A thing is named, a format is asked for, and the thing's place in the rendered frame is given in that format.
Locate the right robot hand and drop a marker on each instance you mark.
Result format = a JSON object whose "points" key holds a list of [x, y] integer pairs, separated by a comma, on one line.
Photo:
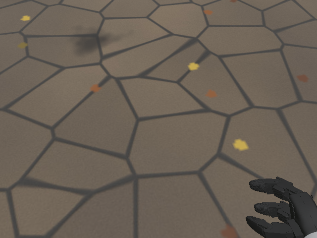
{"points": [[298, 216]]}

